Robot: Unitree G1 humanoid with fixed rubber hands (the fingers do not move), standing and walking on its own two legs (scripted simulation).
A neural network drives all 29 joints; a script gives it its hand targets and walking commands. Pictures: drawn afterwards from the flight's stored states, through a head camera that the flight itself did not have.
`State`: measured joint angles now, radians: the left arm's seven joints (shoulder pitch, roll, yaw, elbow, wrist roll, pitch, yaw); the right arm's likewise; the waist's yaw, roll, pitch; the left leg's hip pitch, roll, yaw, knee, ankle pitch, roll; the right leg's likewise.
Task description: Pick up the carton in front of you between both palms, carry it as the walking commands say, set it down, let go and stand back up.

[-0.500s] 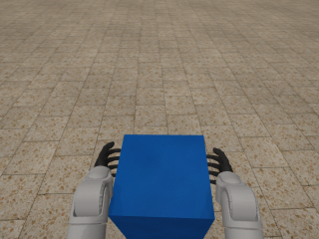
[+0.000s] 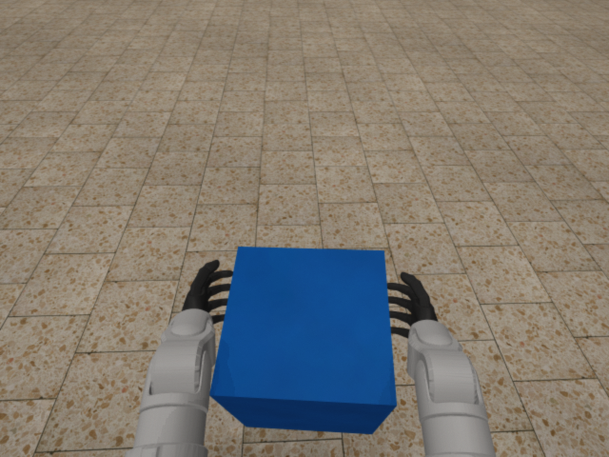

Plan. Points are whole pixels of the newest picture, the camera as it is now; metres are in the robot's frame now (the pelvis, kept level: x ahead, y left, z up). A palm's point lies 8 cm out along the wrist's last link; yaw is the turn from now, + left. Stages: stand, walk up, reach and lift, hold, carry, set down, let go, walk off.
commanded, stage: carry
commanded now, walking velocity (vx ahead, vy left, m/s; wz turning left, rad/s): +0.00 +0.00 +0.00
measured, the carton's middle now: (309, 346) +0.30 +0.00 -0.06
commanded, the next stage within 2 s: hold in 0.06 s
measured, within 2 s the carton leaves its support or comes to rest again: neither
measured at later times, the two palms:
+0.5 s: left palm (184, 340) +0.25 +0.16 +0.06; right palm (428, 349) +0.25 -0.14 +0.05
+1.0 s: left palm (197, 330) +0.29 +0.16 +0.01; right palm (407, 332) +0.30 -0.14 -0.01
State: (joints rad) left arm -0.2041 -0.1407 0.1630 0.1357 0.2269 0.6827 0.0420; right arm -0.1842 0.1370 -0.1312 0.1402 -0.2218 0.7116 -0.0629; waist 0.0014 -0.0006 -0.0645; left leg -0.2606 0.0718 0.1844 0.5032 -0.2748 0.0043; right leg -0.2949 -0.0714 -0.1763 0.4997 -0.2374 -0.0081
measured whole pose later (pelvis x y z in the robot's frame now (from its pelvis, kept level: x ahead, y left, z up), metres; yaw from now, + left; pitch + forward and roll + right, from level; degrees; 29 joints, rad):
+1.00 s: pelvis -0.04 -0.01 -0.01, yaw +4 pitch +0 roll +0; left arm -0.57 -0.24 0.55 0.58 0.49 0.48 0.00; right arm -0.55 0.18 -0.50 0.61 -0.48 0.51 0.02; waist 0.01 0.02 0.05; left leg -0.36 -0.04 -0.11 0.62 -0.27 -0.02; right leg -0.37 0.04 0.06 0.62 -0.25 -0.01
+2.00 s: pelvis -0.10 -0.02 -0.26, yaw +5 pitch +46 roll +3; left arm -0.93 -0.18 0.51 0.58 0.18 0.18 0.22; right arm -1.05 -0.13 -0.29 0.84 -0.18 0.25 -0.08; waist 0.01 0.04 -0.15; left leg -1.98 -0.13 -0.08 1.68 -0.51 -0.08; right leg -2.01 0.11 0.08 1.70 -0.49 0.02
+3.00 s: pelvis -0.11 -0.02 -0.39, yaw +8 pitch +39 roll +4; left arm -1.28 -0.07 0.54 0.78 0.11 0.16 0.18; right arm -1.50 -0.39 -0.12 1.20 -0.04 0.19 0.00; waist 0.00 0.06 0.25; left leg -2.23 -0.19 -0.05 2.13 -0.60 -0.12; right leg -2.26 0.08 0.05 2.17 -0.58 0.01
